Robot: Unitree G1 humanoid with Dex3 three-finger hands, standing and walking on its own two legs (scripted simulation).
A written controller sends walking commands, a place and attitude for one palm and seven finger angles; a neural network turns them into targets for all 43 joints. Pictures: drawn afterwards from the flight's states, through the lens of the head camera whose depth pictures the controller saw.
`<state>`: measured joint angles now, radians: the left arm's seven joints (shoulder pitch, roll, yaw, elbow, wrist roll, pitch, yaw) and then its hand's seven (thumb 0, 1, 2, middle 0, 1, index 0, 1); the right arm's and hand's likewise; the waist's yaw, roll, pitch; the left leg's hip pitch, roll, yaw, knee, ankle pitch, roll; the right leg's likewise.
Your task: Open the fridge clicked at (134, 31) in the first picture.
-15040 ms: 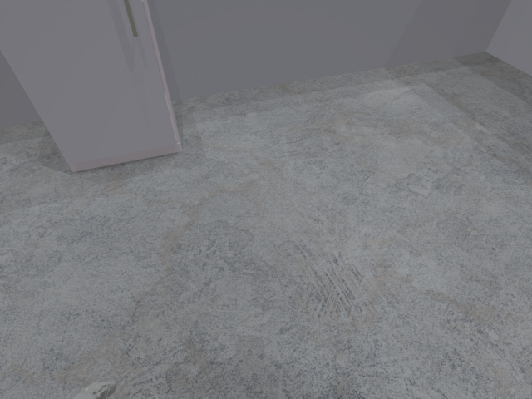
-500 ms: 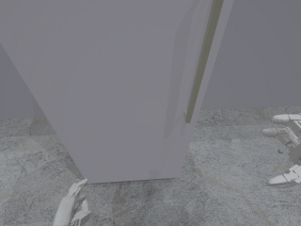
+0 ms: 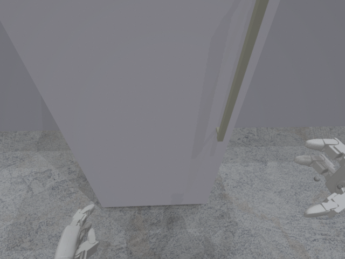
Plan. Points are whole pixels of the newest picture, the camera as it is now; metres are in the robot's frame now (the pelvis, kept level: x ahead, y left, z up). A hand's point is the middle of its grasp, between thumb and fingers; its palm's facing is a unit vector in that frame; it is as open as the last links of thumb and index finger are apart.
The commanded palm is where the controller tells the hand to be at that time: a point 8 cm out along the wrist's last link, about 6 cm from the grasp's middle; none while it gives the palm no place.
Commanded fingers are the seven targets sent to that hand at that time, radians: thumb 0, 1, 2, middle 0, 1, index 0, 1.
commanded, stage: raise the hand to about handle height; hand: right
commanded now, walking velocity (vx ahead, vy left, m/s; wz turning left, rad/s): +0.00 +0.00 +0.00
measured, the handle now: (237, 72) +0.51 -0.13 +0.20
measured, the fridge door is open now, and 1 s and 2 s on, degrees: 0 0 0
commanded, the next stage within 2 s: move the hooked fingers beside the handle in 0.02 s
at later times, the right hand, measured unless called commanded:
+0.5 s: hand (298, 158) +0.31 -0.25 +0.11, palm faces -0.05 +1.00 -0.03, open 14.0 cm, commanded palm +0.29 -0.30 +0.12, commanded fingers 0.00 0.50 -0.30 0.30 1.20 0.30 1.20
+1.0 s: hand (281, 140) +0.37 -0.23 +0.11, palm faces -0.06 +1.00 -0.02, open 14.0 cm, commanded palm +0.35 -0.28 +0.11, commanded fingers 0.00 0.50 -0.30 0.30 1.20 0.30 1.20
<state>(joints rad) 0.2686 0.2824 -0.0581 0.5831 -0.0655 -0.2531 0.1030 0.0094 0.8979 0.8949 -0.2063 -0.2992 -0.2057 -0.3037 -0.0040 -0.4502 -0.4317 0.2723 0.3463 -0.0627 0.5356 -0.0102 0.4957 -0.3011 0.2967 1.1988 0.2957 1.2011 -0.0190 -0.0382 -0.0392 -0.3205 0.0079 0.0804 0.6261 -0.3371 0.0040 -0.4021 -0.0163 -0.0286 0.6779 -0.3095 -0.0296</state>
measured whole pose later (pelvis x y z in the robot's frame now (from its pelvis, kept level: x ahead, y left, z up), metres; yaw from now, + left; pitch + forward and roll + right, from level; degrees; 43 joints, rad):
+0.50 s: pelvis +0.00 +0.00 +0.00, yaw +0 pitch +3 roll +1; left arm 0.28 0.27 -0.06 0.60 -0.07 -0.23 0.11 0.01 0.90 0.89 -0.21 -0.30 -0.21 -0.30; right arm -0.17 -0.44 -0.39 0.39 0.32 -0.08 0.50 -0.01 0.50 -0.30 0.30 1.20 0.30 1.20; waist 0.00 -0.03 -0.04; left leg -0.35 0.01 0.07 0.64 -0.34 0.00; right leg -0.42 -0.01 -0.04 0.68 -0.31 -0.03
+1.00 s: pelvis +0.01 +0.00 +0.00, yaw +1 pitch +5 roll +1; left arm 0.29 0.28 -0.05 0.61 -0.06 -0.17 0.10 0.01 0.90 0.89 -0.21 -0.30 -0.21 -0.30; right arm -0.34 -0.44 -0.36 0.57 0.27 -0.10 0.45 -0.01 0.50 -0.30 0.30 1.20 0.30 1.20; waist 0.03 -0.02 -0.05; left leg -0.39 0.01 0.07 0.65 -0.35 0.01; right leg -0.46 -0.02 -0.04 0.68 -0.32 -0.03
